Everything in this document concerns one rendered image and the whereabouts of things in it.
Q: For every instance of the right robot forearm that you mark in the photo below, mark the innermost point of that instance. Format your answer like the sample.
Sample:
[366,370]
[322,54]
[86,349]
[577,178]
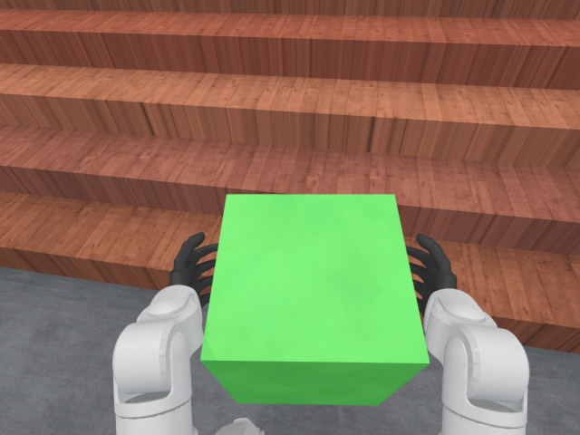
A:
[485,368]

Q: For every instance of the robot right hand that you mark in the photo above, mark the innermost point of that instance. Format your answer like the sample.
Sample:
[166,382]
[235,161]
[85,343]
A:
[437,274]

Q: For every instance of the left robot shin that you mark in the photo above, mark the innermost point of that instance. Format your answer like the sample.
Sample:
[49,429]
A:
[243,420]

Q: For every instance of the carton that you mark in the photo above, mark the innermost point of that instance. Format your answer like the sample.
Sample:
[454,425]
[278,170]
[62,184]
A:
[312,301]

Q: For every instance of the robot left hand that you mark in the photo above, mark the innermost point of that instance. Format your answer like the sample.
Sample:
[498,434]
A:
[186,271]

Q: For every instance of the left robot forearm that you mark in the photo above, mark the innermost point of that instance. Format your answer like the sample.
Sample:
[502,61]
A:
[151,366]

